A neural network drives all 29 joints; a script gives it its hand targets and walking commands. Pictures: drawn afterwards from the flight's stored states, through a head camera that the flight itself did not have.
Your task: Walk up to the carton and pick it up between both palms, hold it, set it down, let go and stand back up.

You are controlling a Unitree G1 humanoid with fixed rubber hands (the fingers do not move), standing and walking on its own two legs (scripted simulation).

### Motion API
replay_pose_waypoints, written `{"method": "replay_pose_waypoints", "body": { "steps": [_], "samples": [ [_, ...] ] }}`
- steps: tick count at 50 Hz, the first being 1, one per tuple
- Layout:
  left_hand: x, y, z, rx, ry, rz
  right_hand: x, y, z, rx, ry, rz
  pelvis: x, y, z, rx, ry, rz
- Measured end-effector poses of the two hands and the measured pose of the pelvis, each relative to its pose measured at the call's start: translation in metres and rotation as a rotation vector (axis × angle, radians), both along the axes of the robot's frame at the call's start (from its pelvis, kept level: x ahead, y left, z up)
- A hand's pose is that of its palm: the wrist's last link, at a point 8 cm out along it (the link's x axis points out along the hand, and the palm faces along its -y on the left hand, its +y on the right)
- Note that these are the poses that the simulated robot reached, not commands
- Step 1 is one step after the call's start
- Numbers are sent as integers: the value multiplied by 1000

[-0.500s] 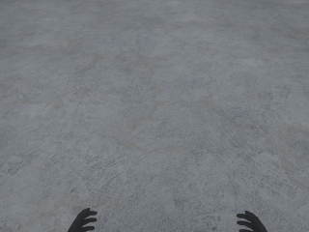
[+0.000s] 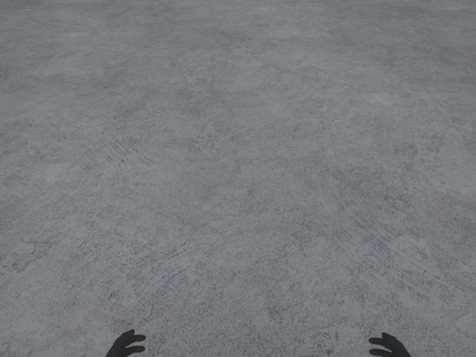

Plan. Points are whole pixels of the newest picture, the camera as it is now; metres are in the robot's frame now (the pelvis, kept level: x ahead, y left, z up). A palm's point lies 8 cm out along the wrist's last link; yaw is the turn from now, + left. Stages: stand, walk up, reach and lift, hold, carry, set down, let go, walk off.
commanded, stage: stand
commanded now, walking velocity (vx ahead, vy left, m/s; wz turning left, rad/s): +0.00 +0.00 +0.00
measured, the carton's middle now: out of the picture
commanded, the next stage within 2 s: walk up in 0.90 s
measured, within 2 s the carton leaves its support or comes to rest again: neither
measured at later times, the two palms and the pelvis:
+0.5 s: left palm out of the picture +0.11 +0.25 -0.09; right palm out of the picture +0.11 -0.24 -0.09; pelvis -0.01 +0.00 +0.00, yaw -1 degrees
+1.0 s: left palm out of the picture +0.11 +0.25 -0.09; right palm out of the picture +0.10 -0.25 -0.09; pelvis -0.01 +0.00 +0.00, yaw -1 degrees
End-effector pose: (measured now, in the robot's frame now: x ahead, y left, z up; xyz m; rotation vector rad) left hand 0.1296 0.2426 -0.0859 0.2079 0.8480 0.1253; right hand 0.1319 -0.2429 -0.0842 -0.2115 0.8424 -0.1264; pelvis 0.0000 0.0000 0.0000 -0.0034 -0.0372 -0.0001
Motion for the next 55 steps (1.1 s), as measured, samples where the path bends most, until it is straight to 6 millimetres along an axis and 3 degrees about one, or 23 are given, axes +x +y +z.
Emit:
{"method": "replay_pose_waypoints", "body": {
  "steps": [23,55],
  "samples": [
    [-15,3,-2,4,33,-4,-19,-1,-2,-3,31,-15,-6,3,2,1,-2,-10],
    [-16,6,-4,12,57,-21,-32,-3,-5,-8,63,-30,-7,5,3,4,1,-21]
  ]
}}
